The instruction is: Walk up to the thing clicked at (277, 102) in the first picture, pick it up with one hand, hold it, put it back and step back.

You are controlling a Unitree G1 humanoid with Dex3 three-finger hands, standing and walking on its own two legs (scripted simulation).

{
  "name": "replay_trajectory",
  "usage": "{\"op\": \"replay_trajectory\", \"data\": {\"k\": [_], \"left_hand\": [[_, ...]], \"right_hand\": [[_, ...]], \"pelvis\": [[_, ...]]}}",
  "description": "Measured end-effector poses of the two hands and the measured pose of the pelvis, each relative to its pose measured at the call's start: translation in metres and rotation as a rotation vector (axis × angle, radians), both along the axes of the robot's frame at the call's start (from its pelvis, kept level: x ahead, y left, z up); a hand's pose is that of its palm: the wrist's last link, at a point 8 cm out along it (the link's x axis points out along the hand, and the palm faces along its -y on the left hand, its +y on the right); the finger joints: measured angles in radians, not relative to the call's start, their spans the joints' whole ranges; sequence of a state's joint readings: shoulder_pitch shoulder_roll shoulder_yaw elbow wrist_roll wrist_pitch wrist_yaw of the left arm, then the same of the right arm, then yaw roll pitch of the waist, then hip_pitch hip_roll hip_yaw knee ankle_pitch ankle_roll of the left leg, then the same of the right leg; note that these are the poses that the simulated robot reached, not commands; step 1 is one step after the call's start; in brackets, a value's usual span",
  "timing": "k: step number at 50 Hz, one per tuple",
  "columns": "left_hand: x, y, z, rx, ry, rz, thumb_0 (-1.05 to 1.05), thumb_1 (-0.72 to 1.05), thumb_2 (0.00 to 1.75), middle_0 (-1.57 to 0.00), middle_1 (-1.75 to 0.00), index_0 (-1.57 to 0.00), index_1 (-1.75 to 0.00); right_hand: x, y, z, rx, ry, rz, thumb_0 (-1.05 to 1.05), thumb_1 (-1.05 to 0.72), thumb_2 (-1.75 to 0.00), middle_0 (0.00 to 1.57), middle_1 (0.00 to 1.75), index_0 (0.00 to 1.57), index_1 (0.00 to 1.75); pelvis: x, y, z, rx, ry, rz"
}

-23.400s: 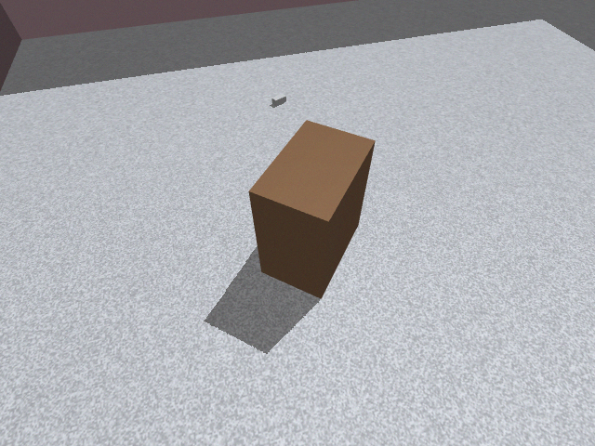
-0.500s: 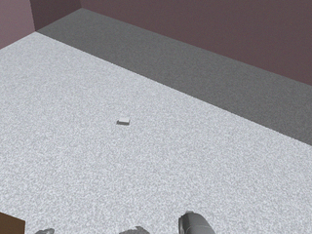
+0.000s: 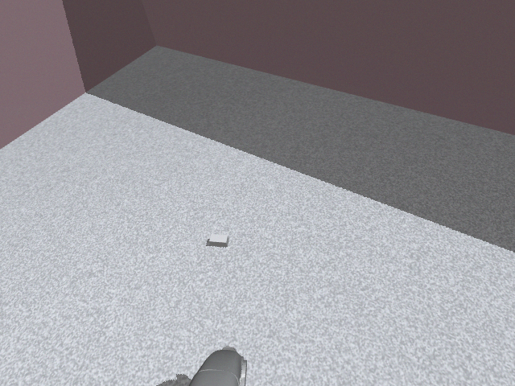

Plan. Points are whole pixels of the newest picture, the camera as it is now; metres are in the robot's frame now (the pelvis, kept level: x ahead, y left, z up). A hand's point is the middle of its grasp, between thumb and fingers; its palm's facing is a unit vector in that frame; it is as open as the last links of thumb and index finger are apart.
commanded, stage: walk up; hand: left
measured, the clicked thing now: (219, 240) +0.76 +0.31 -0.76
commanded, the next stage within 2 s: none
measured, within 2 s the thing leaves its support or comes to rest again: neither
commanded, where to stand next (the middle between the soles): +0.33 +0.02 m, yaw +1 degrees
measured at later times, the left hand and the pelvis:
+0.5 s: hand (128, 336) +0.21 +0.30 -0.15, palm faces -0.02 -0.94 -0.34, open 7.4 cm; pelvis +0.16 +0.02 -0.01, yaw +1 degrees
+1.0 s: hand (148, 292) +0.30 +0.29 -0.16, palm faces +0.02 -0.91 -0.42, open 7.4 cm; pelvis +0.24 +0.01 -0.03, yaw +2 degrees
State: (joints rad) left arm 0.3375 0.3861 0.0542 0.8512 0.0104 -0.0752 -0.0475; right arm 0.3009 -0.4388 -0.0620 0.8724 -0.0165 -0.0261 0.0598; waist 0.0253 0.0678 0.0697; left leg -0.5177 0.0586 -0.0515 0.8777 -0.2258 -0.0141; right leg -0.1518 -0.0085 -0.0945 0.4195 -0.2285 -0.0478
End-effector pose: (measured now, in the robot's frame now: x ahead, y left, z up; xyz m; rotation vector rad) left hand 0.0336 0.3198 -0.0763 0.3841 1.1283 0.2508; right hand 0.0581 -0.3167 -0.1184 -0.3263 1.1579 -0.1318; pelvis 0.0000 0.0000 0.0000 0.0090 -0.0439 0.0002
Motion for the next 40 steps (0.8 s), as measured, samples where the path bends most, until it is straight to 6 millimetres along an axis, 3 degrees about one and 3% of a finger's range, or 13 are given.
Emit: {"op": "replay_trajectory", "data": {"k": [4,8,11,14,18,22,26,30,34,40], "left_hand": [[0.012,0.01,-0.012,-0.017,0.016,0.028,0.0,0.9,0.9,-0.21,-0.3,-0.2,-0.3],[0.029,0.023,-0.033,-0.046,0.045,0.052,0.0,0.9,0.9,-0.21,-0.3,-0.2,-0.3],[0.049,0.033,-0.053,-0.066,0.074,0.057,0.0,0.9,0.9,-0.2,-0.3,-0.2,-0.3],[0.073,0.032,-0.058,-0.088,0.095,0.041,0.0,0.9,0.9,-0.2,-0.3,-0.2,-0.3],[0.113,0.03,-0.053,-0.108,0.062,0.015,0.0,0.9,0.9,-0.2,-0.3,-0.2,-0.3],[0.145,0.027,-0.047,-0.104,0.034,0.005,0.0,0.9,0.9,-0.2,-0.3,-0.2,-0.3],[0.173,0.02,-0.038,-0.078,0.042,-0.014,0.0,0.91,0.9,-0.2,-0.3,-0.2,-0.3],[0.202,0.011,-0.032,-0.012,0.032,-0.021,0.0,0.9,0.9,-0.2,-0.3,-0.2,-0.3],[0.221,-0.004,-0.022,0.025,-0.002,-0.006,0.0,0.9,0.9,-0.2,-0.3,-0.2,-0.3],[0.231,-0.013,-0.006,0.037,0.006,0.004,0.0,0.9,0.9,-0.21,-0.3,-0.2,-0.3]], "right_hand": [[0.031,0.005,0.005,-0.027,0.034,0.034,0.0,-0.91,-0.9,0.2,0.3,0.2,0.3],[0.075,0.019,0.009,-0.057,0.013,0.067,0.01,-0.91,-0.9,0.2,0.3,0.2,0.3],[0.11,0.031,0.011,-0.084,-0.045,0.079,0.01,-0.91,-0.9,0.2,0.3,0.2,0.3],[0.133,0.041,0.019,-0.086,-0.11,0.063,0.0,-0.91,-0.9,0.2,0.3,0.2,0.3],[0.148,0.047,0.031,-0.083,-0.121,0.046,0.0,-0.9,-0.9,0.2,0.3,0.2,0.3],[0.157,0.04,0.03,-0.079,-0.092,0.04,0.0,-0.9,-0.9,0.21,0.3,0.2,0.3],[0.168,0.024,0.019,-0.066,-0.068,0.019,0.0,-0.9,-0.9,0.21,0.3,0.21,0.3],[0.186,0.002,-0.005,-0.043,-0.038,-0.004,0.0,-0.9,-0.9,0.21,0.3,0.21,0.3],[0.208,-0.005,-0.024,-0.02,0.01,-0.007,0.0,-0.91,-0.9,0.2,0.3,0.2,0.3],[0.239,0.001,-0.024,0.016,0.024,0.022,0.01,-0.91,-0.9,0.2,0.3,0.2,0.3]], "pelvis": [[0.027,0.005,-0.003,-0.019,0.005,0.018],[0.06,0.018,-0.013,-0.031,0.01,0.034],[0.082,0.029,-0.022,-0.001,0.003,0.033],[0.099,0.036,-0.02,-0.018,-0.007,0.034],[0.121,0.035,-0.011,-0.014,-0.014,0.036],[0.142,0.031,-0.008,-0.001,-0.017,0.033],[0.166,0.021,-0.01,0.013,-0.014,0.019],[0.193,0.004,-0.021,0.023,-0.006,0.016],[0.209,-0.008,-0.023,0.007,-0.013,0.021],[0.225,-0.01,-0.011,0.023,-0.002,0.021]]}}
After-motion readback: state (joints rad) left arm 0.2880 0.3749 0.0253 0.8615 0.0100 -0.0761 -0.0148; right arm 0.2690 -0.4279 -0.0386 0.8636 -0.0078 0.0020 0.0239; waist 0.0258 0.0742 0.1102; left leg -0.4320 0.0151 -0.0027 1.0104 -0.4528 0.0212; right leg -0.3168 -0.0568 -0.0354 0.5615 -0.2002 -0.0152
